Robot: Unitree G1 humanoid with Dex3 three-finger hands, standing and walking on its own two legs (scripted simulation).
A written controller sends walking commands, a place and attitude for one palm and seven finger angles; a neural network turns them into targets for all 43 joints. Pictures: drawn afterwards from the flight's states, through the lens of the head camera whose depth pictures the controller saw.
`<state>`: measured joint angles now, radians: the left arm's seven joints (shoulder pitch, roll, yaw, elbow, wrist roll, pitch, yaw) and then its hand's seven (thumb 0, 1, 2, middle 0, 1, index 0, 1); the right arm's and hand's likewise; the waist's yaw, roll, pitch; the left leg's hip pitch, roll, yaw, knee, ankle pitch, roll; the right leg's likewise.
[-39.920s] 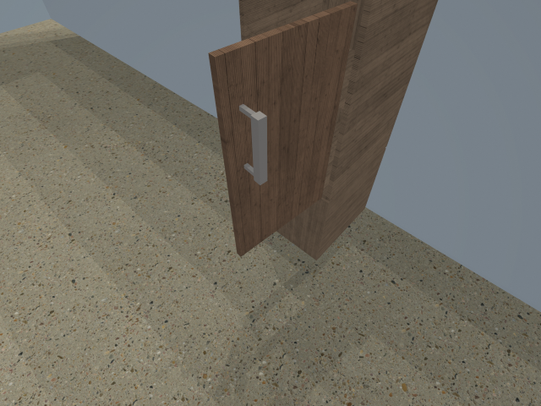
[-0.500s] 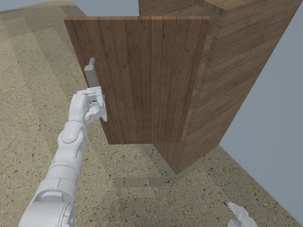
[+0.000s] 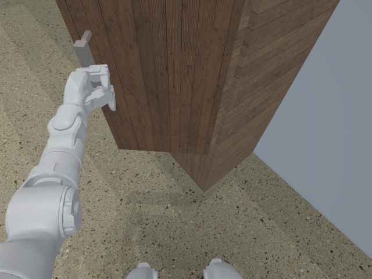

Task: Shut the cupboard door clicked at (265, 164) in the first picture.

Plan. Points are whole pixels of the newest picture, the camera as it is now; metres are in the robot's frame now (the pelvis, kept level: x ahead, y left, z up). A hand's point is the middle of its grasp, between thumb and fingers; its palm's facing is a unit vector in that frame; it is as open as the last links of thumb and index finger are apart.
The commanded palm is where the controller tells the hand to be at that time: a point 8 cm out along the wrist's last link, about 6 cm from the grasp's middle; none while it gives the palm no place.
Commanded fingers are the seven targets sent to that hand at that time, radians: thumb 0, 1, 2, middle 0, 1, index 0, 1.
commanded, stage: push the door shut along its arc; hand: left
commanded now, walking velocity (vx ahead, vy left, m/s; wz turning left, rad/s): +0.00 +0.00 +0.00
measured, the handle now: (95, 70) +0.56 +0.17 +0.11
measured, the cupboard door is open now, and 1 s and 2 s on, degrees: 47 35 24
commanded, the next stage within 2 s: pull the fist back off the door in 1.12 s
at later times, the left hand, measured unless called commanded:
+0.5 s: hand (136, 71) +0.55 +0.08 +0.11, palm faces -0.27 -0.96 -0.01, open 3.1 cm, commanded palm +0.55 +0.14 +0.11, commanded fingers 0.00 0.90 0.90 -1.30 -1.50 -1.30 -1.50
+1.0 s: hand (140, 63) +0.57 +0.07 +0.11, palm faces -0.36 -0.93 +0.00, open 3.3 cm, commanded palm +0.60 +0.10 +0.11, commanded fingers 0.00 0.90 0.90 -1.30 -1.50 -1.30 -1.50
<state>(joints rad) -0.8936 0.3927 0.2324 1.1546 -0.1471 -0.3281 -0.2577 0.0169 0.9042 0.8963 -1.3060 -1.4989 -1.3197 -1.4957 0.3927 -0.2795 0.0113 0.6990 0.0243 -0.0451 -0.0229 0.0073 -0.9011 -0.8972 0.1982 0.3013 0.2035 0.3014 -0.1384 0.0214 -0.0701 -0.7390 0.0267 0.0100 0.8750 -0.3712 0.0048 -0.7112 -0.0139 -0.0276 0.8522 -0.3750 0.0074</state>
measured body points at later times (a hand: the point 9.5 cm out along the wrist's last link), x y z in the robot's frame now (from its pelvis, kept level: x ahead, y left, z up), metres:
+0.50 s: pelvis +0.01 +0.00 -0.01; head +0.13 +0.00 +0.42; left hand +0.56 +0.13 +0.11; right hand -0.02 -0.26 -0.12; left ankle +0.03 +0.12 -0.69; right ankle +0.02 -0.13 -0.69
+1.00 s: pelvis +0.00 +0.00 -0.03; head +0.16 +0.02 +0.40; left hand +0.59 +0.12 +0.12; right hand -0.04 -0.27 -0.13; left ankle +0.03 +0.12 -0.69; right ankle +0.02 -0.13 -0.69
